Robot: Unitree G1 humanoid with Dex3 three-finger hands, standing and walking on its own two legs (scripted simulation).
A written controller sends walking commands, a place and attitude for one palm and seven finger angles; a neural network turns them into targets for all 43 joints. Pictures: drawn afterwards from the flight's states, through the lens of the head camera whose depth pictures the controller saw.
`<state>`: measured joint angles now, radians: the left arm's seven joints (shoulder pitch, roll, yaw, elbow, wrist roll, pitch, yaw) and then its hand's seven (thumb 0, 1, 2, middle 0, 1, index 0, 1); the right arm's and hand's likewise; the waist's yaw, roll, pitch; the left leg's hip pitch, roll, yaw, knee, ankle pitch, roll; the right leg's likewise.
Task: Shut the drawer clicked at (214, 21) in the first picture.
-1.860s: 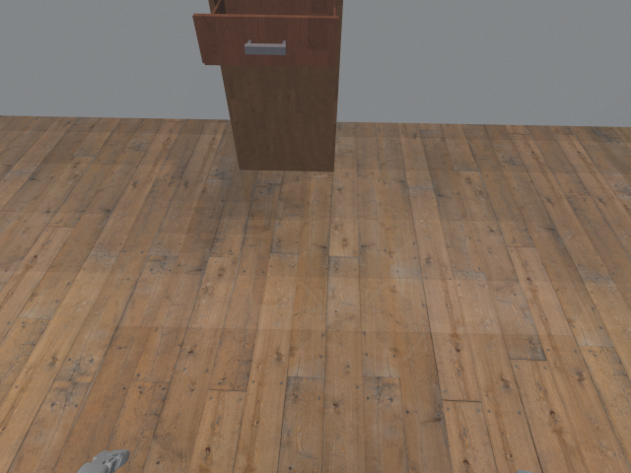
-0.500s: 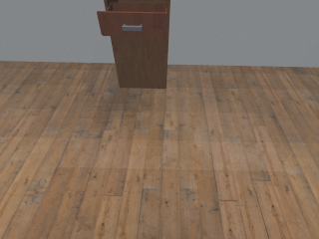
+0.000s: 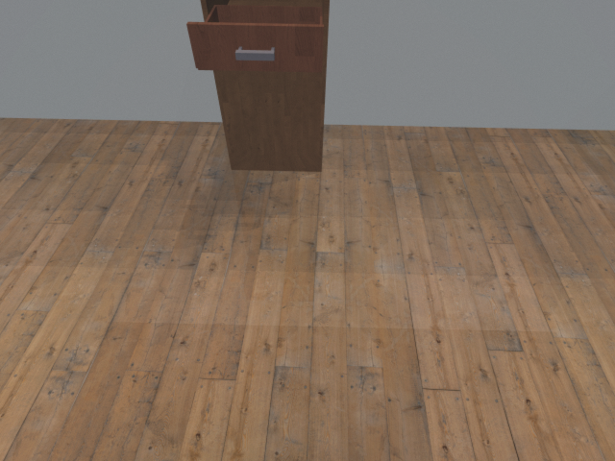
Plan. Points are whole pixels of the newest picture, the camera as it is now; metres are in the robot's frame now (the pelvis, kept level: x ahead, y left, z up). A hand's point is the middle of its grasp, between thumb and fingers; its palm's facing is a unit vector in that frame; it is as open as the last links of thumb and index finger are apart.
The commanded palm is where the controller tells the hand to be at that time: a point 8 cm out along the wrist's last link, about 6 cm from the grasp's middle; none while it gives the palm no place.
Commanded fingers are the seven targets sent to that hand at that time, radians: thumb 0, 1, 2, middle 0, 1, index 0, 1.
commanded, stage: walk to a spot facing it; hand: left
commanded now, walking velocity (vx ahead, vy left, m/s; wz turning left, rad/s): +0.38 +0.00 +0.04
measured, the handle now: (256, 52) +1.26 +0.24 -0.03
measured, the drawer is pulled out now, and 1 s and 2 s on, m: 0.30 0.30 0.30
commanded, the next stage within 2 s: take the last steps up to it in 1.50 s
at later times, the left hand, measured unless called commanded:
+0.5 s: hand out of the picture +0.13 +0.20 -0.19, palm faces -0.03 -0.99 -0.14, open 7.3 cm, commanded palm none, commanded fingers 0.00 0.90 0.90 -0.20 -0.30 -0.20 -0.30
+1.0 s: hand (224, 363) +0.31 +0.17 -0.18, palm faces +0.12 -0.98 -0.18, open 7.2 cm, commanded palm none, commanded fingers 0.00 0.90 0.90 -0.20 -0.30 -0.20 -0.30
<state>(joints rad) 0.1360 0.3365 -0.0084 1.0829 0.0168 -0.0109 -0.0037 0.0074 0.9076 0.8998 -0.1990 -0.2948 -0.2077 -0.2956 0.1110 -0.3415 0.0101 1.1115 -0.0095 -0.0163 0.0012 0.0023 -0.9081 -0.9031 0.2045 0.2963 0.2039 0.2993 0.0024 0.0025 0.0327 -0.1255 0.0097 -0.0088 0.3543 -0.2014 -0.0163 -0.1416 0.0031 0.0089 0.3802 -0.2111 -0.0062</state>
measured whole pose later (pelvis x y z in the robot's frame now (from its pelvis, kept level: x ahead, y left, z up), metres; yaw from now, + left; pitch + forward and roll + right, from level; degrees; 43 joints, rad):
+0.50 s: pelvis +0.11 +0.02 -0.01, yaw -1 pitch +0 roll +0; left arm 0.26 0.18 0.04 1.08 0.03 0.01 -0.03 0.01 0.92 0.90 -0.20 -0.29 -0.20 -0.30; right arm 0.51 -0.10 0.00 1.18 -0.02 -0.08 -0.03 0.00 -0.91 -0.90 0.20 0.30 0.20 0.30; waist -0.03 -0.03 0.06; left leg 0.03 0.01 0.08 0.32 -0.35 0.02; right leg -0.54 -0.09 -0.08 0.97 -0.30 -0.01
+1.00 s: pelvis +0.32 -0.01 -0.01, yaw +4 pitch -1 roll -2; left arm 0.31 0.18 0.05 1.09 0.04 -0.07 0.00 0.00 0.94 0.90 -0.20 -0.29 -0.21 -0.30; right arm 0.16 -0.19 -0.07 1.01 -0.03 -0.03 0.03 0.00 -0.92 -0.90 0.19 0.29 0.19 0.30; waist 0.01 0.00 0.01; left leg -0.53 0.14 0.09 0.81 -0.22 -0.01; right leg -0.13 -0.02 -0.22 0.41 -0.26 -0.02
